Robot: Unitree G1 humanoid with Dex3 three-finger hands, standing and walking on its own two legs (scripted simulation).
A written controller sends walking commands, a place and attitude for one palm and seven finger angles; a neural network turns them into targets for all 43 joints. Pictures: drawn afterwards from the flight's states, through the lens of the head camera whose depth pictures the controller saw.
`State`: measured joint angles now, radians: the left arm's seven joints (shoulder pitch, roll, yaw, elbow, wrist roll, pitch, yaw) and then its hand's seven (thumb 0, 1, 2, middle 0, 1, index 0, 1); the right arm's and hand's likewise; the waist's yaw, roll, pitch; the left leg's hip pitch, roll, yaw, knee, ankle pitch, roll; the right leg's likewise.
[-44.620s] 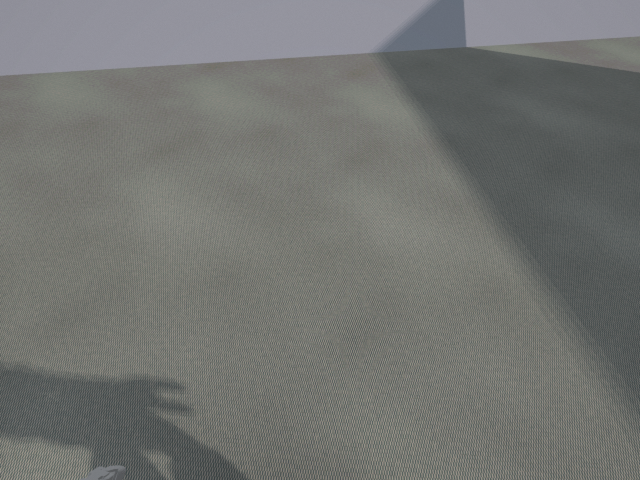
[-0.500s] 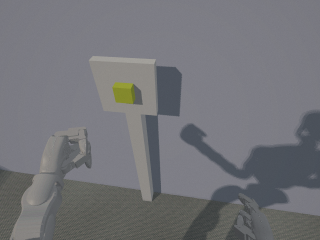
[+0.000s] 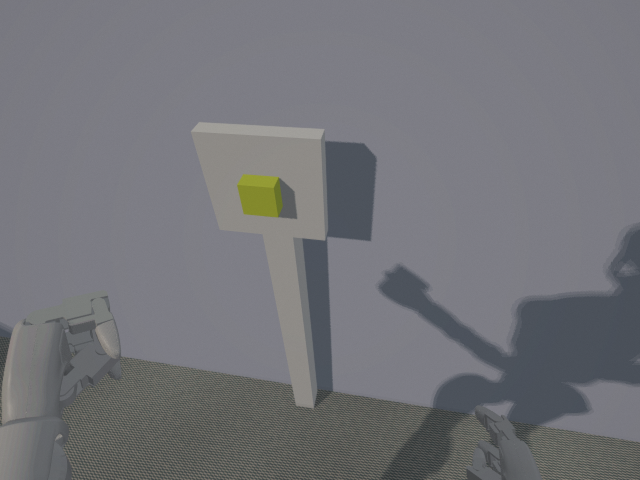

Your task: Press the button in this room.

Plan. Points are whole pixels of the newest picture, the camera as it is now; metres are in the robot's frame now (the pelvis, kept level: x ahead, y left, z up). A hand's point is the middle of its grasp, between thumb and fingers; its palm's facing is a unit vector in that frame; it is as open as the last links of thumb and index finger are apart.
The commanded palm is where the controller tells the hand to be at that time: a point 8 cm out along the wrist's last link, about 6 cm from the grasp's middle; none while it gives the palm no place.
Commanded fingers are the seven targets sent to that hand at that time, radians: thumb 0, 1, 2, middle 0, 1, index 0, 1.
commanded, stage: draw the hand back to the body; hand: left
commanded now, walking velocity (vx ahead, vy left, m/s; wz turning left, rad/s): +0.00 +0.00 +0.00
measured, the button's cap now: (261, 194) +0.50 +0.15 +0.11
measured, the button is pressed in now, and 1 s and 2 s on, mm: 0 0 0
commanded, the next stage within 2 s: step back with the hand held close in 0.40 s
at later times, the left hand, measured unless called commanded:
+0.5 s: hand (83, 360) +0.17 +0.24 +0.16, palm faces +0.43 -0.82 -0.37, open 3.1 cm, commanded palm +0.13 +0.28 +0.17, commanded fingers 0.00 0.90 0.90 -1.30 -1.50 -1.30 -1.50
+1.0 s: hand (53, 392) +0.15 +0.26 +0.15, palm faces +0.34 -0.80 -0.49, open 3.1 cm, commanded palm +0.08 +0.30 +0.17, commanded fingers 0.00 0.90 0.90 -1.30 -1.50 -1.30 -1.50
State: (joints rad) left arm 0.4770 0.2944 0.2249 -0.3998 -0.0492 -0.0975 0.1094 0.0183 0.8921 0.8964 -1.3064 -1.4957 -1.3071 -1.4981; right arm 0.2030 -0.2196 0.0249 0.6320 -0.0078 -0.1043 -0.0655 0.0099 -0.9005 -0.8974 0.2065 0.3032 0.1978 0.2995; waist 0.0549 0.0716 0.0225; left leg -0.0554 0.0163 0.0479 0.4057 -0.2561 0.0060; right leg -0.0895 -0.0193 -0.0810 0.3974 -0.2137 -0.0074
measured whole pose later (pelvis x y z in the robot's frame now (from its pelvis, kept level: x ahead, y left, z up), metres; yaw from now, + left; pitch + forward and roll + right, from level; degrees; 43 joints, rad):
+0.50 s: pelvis +0.00 +0.00 +0.00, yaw +0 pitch -6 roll -1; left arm 0.53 0.30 0.27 -0.48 -0.05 -0.09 0.12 0.02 0.89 0.90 -1.31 -1.50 -1.31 -1.50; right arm 0.20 -0.21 0.03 0.63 -0.01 -0.13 -0.07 0.01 -0.90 -0.90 0.21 0.30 0.20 0.30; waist 0.07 0.06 0.03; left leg -0.06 0.02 0.05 0.42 -0.26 0.01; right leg -0.08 -0.02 -0.08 0.40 -0.21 0.00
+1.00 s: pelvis -0.05 +0.02 -0.01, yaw +0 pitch +0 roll +0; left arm 0.63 0.40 0.38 -0.60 -0.03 -0.17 0.14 0.02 0.89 0.90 -1.31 -1.50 -1.31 -1.50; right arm 0.18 -0.22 -0.01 0.54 0.00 -0.01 -0.08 0.01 -0.90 -0.90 0.21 0.30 0.20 0.30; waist 0.01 -0.01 0.04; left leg -0.31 -0.01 0.06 0.54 -0.24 0.04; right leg -0.33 -0.05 -0.07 0.51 -0.17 0.02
